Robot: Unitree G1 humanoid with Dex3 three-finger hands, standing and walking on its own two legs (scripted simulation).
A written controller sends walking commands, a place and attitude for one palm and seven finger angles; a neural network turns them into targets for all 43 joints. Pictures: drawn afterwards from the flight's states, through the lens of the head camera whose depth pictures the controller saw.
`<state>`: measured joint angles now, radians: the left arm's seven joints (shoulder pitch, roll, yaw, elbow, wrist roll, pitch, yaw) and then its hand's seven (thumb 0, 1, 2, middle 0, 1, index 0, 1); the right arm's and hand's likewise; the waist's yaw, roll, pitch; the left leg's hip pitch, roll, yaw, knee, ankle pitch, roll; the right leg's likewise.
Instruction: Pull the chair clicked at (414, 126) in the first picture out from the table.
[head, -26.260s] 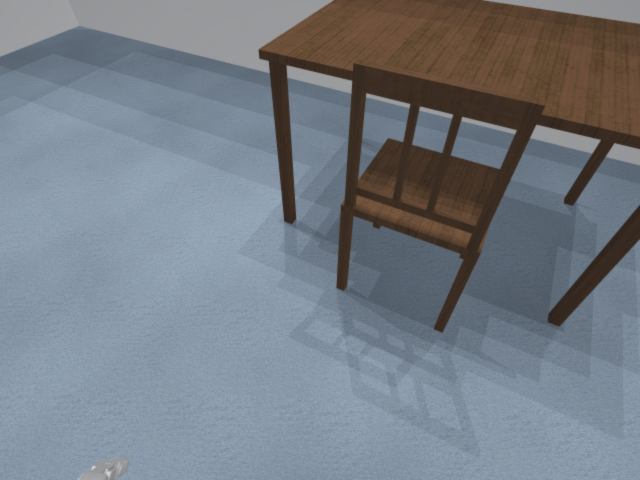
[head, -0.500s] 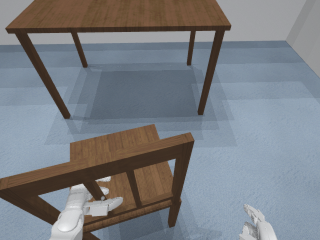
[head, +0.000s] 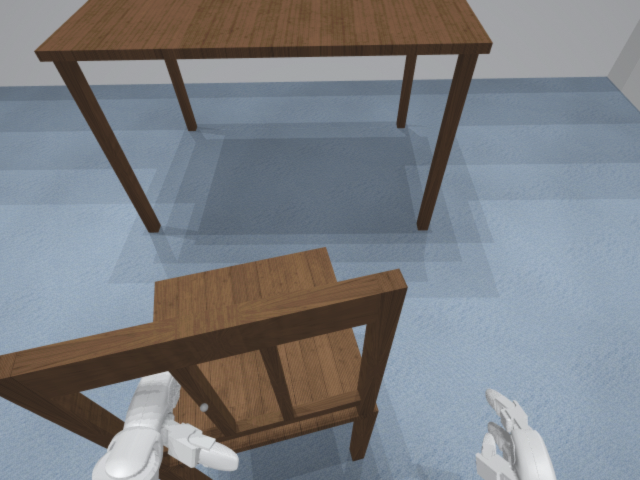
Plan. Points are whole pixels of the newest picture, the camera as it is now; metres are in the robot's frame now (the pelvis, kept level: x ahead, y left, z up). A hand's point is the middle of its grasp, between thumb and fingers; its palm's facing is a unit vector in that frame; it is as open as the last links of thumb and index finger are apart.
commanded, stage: draw the fingers out of the gap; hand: left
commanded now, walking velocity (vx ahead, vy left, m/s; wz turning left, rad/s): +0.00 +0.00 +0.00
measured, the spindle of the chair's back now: (209, 400) +0.24 +0.17 -0.06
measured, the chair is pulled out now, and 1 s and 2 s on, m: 0.67 0.67 0.66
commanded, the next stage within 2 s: draw the hand back to the body in 0.82 s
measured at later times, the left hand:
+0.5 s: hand (192, 458) +0.16 +0.16 -0.02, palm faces +0.04 -0.98 -0.19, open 17.5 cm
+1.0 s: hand out of the picture +0.10 +0.15 -0.02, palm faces +0.08 -0.99 -0.13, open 17.5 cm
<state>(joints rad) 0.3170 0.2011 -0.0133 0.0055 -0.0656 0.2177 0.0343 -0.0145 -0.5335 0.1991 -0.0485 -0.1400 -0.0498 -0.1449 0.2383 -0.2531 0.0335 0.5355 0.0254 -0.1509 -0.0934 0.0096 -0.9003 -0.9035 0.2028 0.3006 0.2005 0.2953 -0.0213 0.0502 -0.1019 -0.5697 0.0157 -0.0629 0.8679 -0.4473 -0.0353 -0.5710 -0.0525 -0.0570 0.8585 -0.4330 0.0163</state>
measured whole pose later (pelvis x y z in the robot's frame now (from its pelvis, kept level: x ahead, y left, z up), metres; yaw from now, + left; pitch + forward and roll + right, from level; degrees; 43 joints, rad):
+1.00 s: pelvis -0.01 +0.00 -0.02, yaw +0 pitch +10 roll -2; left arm 0.87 0.19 -0.05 -0.36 -0.08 0.11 -0.01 -0.02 -0.54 0.20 0.00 0.00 0.00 0.00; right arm 0.25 -0.19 -0.02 0.48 0.04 -0.16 -0.13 0.01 -0.90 -0.90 0.20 0.30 0.20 0.30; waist 0.01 0.04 -0.17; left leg -0.69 0.02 -0.09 1.02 -0.51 -0.04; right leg -0.67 -0.05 -0.07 0.98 -0.49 0.01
